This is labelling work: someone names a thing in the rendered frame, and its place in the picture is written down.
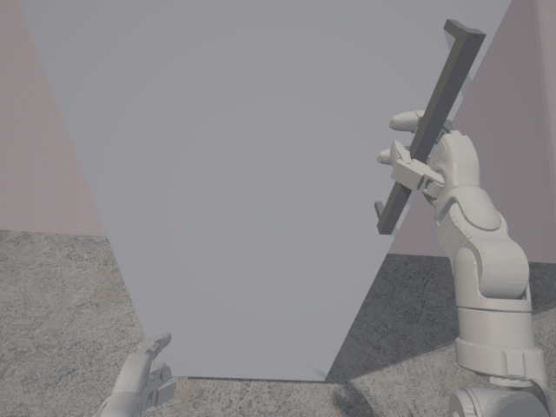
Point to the fridge door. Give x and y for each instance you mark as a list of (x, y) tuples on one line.
[(230, 148)]

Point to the left robot forearm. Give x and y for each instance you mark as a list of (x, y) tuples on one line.
[(121, 404)]

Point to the robot right upper arm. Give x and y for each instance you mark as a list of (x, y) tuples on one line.
[(488, 402)]

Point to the left robot hand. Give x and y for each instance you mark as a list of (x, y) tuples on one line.
[(137, 375)]

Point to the handle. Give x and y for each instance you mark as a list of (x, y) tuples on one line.
[(460, 60)]

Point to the right robot forearm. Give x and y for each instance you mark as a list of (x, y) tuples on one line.
[(491, 284)]

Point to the right robot hand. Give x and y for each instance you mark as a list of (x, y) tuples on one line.
[(454, 162)]

